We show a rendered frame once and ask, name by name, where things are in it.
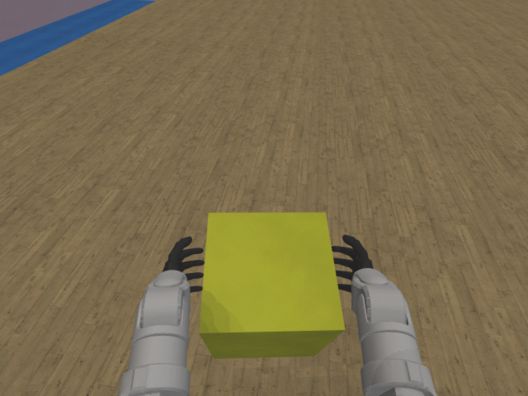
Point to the right robot forearm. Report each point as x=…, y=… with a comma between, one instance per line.
x=392, y=362

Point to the left robot forearm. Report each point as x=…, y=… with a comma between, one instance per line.
x=160, y=338

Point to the right robot hand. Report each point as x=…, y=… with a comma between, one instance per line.
x=359, y=256

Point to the carton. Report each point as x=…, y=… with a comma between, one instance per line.
x=270, y=286

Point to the left robot hand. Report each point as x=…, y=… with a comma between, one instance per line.
x=176, y=257

